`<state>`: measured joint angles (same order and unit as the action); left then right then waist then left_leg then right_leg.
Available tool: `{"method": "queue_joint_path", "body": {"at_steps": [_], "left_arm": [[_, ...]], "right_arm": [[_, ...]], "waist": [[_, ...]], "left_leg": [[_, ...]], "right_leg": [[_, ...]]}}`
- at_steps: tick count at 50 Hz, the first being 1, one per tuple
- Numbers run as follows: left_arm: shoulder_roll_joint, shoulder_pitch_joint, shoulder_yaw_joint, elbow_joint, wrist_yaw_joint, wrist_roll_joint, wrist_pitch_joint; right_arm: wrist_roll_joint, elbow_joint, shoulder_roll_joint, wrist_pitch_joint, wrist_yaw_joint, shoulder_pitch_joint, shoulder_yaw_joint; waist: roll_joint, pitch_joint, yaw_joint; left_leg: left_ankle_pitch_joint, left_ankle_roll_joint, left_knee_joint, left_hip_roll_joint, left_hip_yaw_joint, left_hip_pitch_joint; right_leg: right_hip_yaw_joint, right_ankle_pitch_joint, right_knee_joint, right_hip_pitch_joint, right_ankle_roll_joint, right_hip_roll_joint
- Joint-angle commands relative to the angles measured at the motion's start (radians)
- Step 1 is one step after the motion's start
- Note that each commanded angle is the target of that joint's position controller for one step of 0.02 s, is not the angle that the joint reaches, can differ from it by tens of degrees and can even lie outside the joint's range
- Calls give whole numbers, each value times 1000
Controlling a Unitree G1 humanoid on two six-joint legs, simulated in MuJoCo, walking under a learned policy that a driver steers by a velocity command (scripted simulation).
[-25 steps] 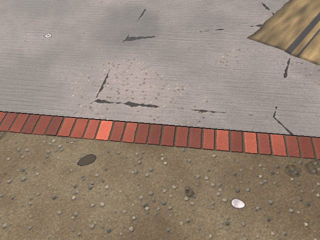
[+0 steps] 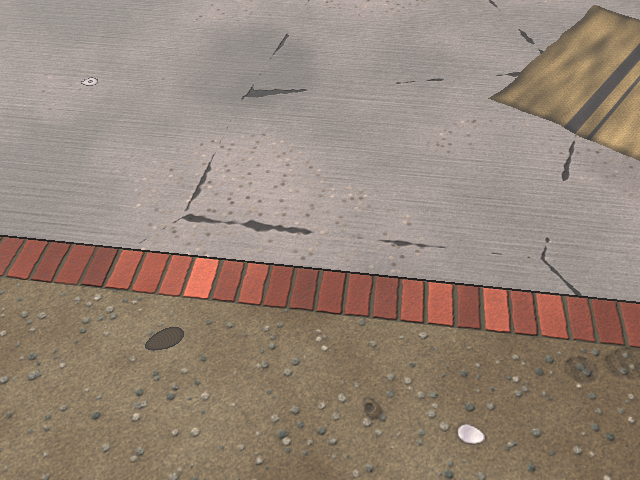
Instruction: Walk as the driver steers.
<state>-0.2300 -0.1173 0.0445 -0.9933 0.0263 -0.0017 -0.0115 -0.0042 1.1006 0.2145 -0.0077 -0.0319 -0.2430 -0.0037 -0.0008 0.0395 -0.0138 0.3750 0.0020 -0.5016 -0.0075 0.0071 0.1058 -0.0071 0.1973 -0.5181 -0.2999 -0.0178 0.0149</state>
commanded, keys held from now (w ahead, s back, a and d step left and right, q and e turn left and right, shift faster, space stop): no key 0.24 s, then w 0.52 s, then w+e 0.24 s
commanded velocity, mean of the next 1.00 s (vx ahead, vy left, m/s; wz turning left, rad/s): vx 0.27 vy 0.00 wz -0.06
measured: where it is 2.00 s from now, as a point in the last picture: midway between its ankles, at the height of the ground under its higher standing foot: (373, 381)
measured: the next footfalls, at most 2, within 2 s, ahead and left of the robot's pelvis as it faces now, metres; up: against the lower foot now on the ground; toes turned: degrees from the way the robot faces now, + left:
left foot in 1.00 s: +0.47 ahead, +0.11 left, +0.00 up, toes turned -4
right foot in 1.56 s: +0.68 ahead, -0.21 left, +0.00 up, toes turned -26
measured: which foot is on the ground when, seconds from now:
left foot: down 0.00-0.52, up 0.54-0.98, down 1.00-1.00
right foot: down 0.00-1.00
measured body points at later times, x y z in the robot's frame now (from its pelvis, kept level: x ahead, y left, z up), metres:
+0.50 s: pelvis +0.04 -0.02 -0.01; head +0.04 -0.03 +0.44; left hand +0.11 +0.25 -0.14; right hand -0.01 -0.28 -0.16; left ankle -0.07 +0.12 -0.73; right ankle +0.06 -0.12 -0.73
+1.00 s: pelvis +0.27 +0.00 -0.01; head +0.30 +0.00 +0.43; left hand +0.17 +0.25 -0.15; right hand +0.50 -0.23 -0.10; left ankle +0.43 +0.11 -0.73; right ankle +0.06 -0.12 -0.73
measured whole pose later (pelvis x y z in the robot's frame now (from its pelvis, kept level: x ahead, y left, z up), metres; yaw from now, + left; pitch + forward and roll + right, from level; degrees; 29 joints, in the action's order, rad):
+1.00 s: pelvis +0.27 +0.00 -0.01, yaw -4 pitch +2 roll -1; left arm -0.21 -0.50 0.05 -1.08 0.02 -0.01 0.06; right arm 0.03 0.84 0.22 -0.12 0.04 0.07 -0.04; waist 0.02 0.03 0.09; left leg 0.04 -0.04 -0.50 -0.03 0.00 0.52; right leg 0.03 0.45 -0.28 0.14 0.00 0.00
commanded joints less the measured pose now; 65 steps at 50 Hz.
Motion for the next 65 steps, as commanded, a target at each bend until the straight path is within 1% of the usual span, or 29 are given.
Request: {"method": "queue_joint_path", "body": {"at_steps": [1,12,14,16,18,20,22,24,25,26,27,28,29,31,33,35,40,46,48,50,51,52,53,54,55,57,59,61,65], "left_arm": [[-103,8,19,25,6,0,5],[-92,1,17,-27,13,1,0],[-84,-22,17,-47,13,-3,-1],[-92,2,21,-40,11,-6,10],[-66,63,16,-10,-5,-15,44],[-65,74,17,3,-22,-24,74],[-61,50,17,4,-34,-36,95],[-70,-96,34,-59,-38,-35,100],[-98,-219,52,-97,-36,-32,96],[-183,-361,77,-122,-31,-27,100],[-226,-468,75,-139,-43,-20,109],[-155,-376,44,-122,-44,-8,124],[-113,-284,29,-89,-46,-9,132],[-85,-203,10,-57,-54,-4,134],[-65,-236,-1,-64,-48,3,123],[-90,-284,-1,-75,-35,4,118],[-123,-321,3,-60,-11,4,106],[-136,-365,23,-61,0,-20,92],[-155,-336,34,-47,0,-18,86],[-145,-297,30,-20,-5,-3,76],[-89,-309,11,18,-8,18,75],[61,-444,-21,35,-11,-19,94],[-60,-391,5,27,-10,-48,107],[-109,-304,20,54,-7,-58,111],[-110,-265,25,59,0,-49,109],[-83,-269,40,62,1,-35,89],[-50,-264,42,81,-3,-39,62],[-56,-207,47,118,-3,-32,45],[-68,-103,49,166,-21,-23,48]], "right_arm": [[-1,-10,105,-6,-4,-65,-16],[-2,0,80,-11,-7,-102,-13],[5,12,87,-8,-10,-134,-18],[14,-10,131,-11,-15,-138,-34],[27,-17,196,-30,-16,-159,-60],[24,-27,178,-52,-12,-149,-63],[32,-38,158,-60,-2,-134,-63],[34,-54,162,-56,9,-103,-64],[30,-65,165,-60,10,-84,-62],[29,-96,106,-68,12,-58,-46],[29,-134,52,-88,8,-53,-33],[52,-143,93,-101,14,-30,-46],[62,-147,106,-109,23,-15,-50],[45,-143,117,-114,24,-1,-66],[37,-138,109,-99,32,-7,-75],[30,-155,85,-85,35,38,-75],[25,-246,61,-85,41,266,-59],[34,-303,96,-108,68,375,-58],[36,-299,139,-117,69,311,-74],[39,-230,218,-117,54,29,-117],[18,-208,303,-113,41,-148,-135],[-7,-200,336,-110,52,-164,-133],[0,-214,223,-115,57,-107,-104],[9,-225,159,-117,55,-23,-87],[8,-231,137,-120,56,45,-79],[-12,-215,103,-124,58,101,-72],[-8,-197,100,-128,52,95,-76],[-6,-187,130,-132,41,86,-85],[-11,-182,169,-123,20,47,-97]], "waist": [[6,-28,3],[8,1,9],[31,6,6],[79,77,-11],[171,151,-32],[159,188,-26],[138,176,-2],[114,103,63],[83,42,116],[-141,-12,163],[-322,-100,171],[-185,-40,115],[-121,20,81],[-55,53,41],[-76,40,30],[-59,47,33],[-54,92,74],[-73,110,64],[-103,56,13],[-115,-134,-129],[15,-315,-167],[337,-464,-69],[252,-372,-83],[176,-218,-71],[79,-144,-41],[94,-84,18],[100,-52,35],[76,-13,40],[42,17,23]], "left_leg": [[-196,-20,111,-35,-29,154],[-115,-22,140,-29,-22,174],[125,-47,169,-28,-34,187],[369,-113,222,-88,-131,202],[451,-206,340,-266,-352,149],[312,-240,343,-338,-409,78],[169,-201,292,-296,-318,38],[14,-151,190,-195,-184,173],[-167,-126,59,-147,-124,240],[-219,-50,-292,-22,19,411],[158,-20,-606,73,-10,584],[156,-48,-767,10,-116,664],[58,-78,-795,-42,-118,689],[-106,-96,-698,-112,-88,653],[-167,-81,-620,-128,-55,588],[-208,-49,-554,-128,-27,615],[-374,-3,-228,-96,2,606],[-399,-20,-31,-55,-25,523],[-341,-39,-10,-25,-13,392],[-297,-86,-24,-3,0,-5],[-202,-144,-44,-222,-239,-323],[39,-283,161,-438,-743,-545],[127,-248,239,-401,-763,-449],[95,-200,241,-377,-571,-306],[-33,-176,258,-344,-430,-149],[-178,-152,309,-276,-232,33],[-225,-169,356,-265,-138,89],[-255,-188,392,-275,-83,100],[-323,-186,410,-269,32,38]], "right_leg": [[52,-236,43,168,-41,-50],[56,-146,68,158,-32,-48],[18,132,44,135,-29,-8],[-20,351,-36,-3,-29,29],[-56,216,-218,-160,-27,16],[-10,229,-295,-278,-47,-55],[-25,246,-165,-234,-62,-67],[-109,92,-11,105,-49,19],[-73,58,5,270,-56,21],[259,173,158,430,-147,-170],[699,243,343,543,-279,-380],[710,289,342,476,-280,-413],[573,255,339,405,-244,-376],[363,103,365,316,-184,-296],[228,-53,381,283,-157,-236],[176,-167,395,283,-170,-228],[121,-200,435,231,-176,-213],[145,-240,368,314,-161,-260],[152,-403,280,338,-140,-268],[100,-580,-54,239,-88,-183],[57,-256,-385,20,-53,-98],[78,380,-704,-296,-10,52],[169,366,-828,-376,-21,-9],[136,277,-846,-431,-36,-55],[120,181,-812,-383,-39,-108],[127,97,-727,-275,-46,-164],[111,86,-689,-262,-47,-181],[115,32,-641,-327,-39,-191],[115,-150,-455,-416,-15,-180]]}}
